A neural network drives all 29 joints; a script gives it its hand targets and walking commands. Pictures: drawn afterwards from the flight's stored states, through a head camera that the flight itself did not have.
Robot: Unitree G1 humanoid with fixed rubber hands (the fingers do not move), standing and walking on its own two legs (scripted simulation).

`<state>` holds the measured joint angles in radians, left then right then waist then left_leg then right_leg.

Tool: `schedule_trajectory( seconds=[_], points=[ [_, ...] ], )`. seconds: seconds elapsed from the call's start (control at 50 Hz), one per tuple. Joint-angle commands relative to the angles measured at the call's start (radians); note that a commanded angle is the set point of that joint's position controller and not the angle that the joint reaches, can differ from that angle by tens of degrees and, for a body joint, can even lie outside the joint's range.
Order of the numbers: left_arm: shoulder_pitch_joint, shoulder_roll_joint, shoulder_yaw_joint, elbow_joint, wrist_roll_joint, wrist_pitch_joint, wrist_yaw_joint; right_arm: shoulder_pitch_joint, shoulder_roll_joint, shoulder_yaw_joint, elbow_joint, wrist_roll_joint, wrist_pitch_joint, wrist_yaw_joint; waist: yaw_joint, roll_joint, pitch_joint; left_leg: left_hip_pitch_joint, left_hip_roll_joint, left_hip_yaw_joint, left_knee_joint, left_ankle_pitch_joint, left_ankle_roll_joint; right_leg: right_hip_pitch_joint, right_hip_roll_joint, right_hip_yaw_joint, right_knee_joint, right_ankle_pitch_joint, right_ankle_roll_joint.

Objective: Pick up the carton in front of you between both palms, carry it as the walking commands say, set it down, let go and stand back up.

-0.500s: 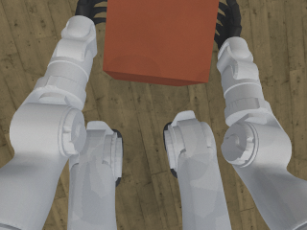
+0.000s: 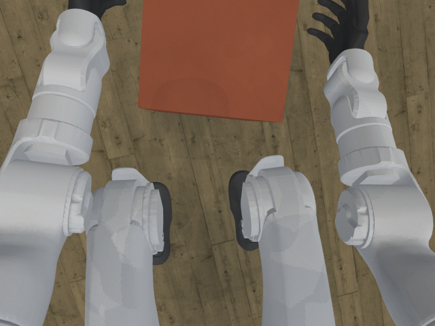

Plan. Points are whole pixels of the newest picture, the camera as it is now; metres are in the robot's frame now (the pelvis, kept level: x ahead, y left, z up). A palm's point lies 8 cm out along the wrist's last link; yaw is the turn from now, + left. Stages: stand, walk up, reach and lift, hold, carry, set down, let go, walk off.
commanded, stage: set down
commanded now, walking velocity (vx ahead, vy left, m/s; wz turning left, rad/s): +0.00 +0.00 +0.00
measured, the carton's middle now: (212, 61) +0.50 -0.04 -0.25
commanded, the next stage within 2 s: let go in 0.86 s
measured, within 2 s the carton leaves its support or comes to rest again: neither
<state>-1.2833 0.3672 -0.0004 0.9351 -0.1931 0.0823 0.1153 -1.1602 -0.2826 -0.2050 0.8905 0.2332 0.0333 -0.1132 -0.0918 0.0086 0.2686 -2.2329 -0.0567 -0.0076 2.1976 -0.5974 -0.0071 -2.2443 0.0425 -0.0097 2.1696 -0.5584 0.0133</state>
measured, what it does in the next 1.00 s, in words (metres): rises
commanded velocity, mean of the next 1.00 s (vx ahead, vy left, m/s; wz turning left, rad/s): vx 0.00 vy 0.00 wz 0.00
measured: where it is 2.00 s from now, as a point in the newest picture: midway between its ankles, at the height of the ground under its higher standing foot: (202, 230)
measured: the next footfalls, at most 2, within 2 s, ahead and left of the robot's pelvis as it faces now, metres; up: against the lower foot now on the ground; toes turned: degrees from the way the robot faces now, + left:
none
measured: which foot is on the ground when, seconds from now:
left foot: down 0.00-1.00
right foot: down 0.00-1.00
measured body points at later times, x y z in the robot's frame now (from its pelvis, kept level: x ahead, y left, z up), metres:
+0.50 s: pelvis +0.01 +0.00 +0.13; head +0.33 +0.00 +0.45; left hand +0.56 +0.15 +0.01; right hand +0.49 -0.25 +0.02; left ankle +0.10 +0.11 -0.34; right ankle +0.12 -0.11 -0.34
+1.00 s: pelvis +0.05 +0.00 +0.27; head +0.33 -0.01 +0.62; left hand +0.54 +0.16 +0.15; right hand +0.48 -0.25 +0.16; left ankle +0.10 +0.11 -0.34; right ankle +0.12 -0.11 -0.34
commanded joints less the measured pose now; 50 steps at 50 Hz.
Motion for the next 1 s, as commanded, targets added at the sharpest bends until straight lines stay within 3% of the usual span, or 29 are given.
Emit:
schedule_trajectory(
  seconds=[0.0, 0.06, 0.22, 0.28, 0.36, 0.44, 0.54, 0.7, 0.86, 0.98],
  points=[
    [-0.161, 0.073, 0.108, -0.096, 0.077, 0.039, -0.005, -0.112, -0.101, -0.044, -0.184, -0.057, 0.048, -0.013, -0.033, 0.032, -1.245, 0.563, -0.022, 0.061, -0.304, 0.157, 0.016, 0.719, 0.015, -0.058, -0.318, 0.293, 0.026],
    [-0.150, 0.053, 0.139, -0.040, 0.099, 0.027, -0.026, -0.103, -0.047, -0.043, -0.139, -0.075, 0.048, 0.001, -0.025, 0.007, -1.085, 0.449, -0.015, 0.052, -0.357, 0.095, 0.020, 0.657, 0.015, -0.042, -0.372, 0.224, 0.032],
    [-0.124, 0.040, 0.167, -0.029, 0.142, 0.006, -0.039, -0.053, -0.037, -0.080, -0.141, -0.107, 0.036, 0.025, -0.020, 0.039, -1.202, 0.571, -0.024, 0.048, -0.465, 0.199, 0.005, 0.673, 0.023, -0.047, -0.466, 0.322, 0.045],
    [-0.106, 0.040, 0.161, -0.069, 0.144, 0.018, -0.038, -0.014, -0.059, -0.101, -0.169, -0.120, 0.045, 0.029, -0.038, 0.055, -1.292, 0.669, -0.029, 0.049, -0.516, 0.224, -0.002, 0.717, 0.024, -0.062, -0.517, 0.340, 0.046],
    [-0.107, 0.037, 0.145, -0.213, 0.135, 0.049, -0.043, 0.015, -0.094, -0.119, -0.291, -0.120, 0.067, 0.036, -0.056, 0.100, -1.449, 0.856, -0.034, 0.050, -0.593, 0.296, -0.012, 0.801, 0.029, -0.083, -0.595, 0.390, 0.040],
    [-0.093, 0.029, 0.142, -0.271, 0.143, 0.091, -0.051, 0.019, -0.100, -0.117, -0.340, -0.107, 0.101, 0.058, -0.048, 0.131, -1.444, 0.969, -0.031, 0.047, -0.674, 0.328, -0.017, 0.816, 0.033, -0.091, -0.674, 0.386, 0.033],
    [-0.037, 0.005, 0.162, -0.233, 0.160, 0.091, -0.064, 0.061, -0.060, -0.112, -0.284, -0.109, 0.099, 0.086, -0.036, 0.111, -1.341, 0.981, -0.025, 0.033, -0.773, 0.330, -0.018, 0.832, 0.026, -0.077, -0.767, 0.385, 0.037],
    [0.077, -0.028, 0.216, -0.141, 0.217, 0.051, -0.088, 0.133, -0.026, -0.145, -0.229, -0.176, 0.061, 0.103, -0.029, 0.054, -1.260, 1.010, -0.027, 0.015, -0.925, 0.401, -0.019, 0.959, 0.024, -0.056, -0.916, 0.469, 0.047],
    [0.136, -0.043, 0.215, -0.214, 0.229, 0.026, -0.094, 0.204, -0.022, -0.149, -0.267, -0.203, 0.038, 0.117, -0.030, 0.076, -1.309, 1.207, -0.015, -0.003, -1.068, 0.518, -0.025, 1.133, 0.025, -0.040, -1.057, 0.579, 0.038],
    [0.399, -0.103, 0.224, -0.291, 0.281, 0.031, -0.063, 0.430, -0.033, -0.104, -0.310, -0.252, 0.033, 0.164, -0.002, 0.084, -1.347, 1.429, -0.009, -0.015, -1.187, 0.624, -0.036, 1.297, 0.025, -0.029, -1.171, 0.622, 0.021]
  ],
)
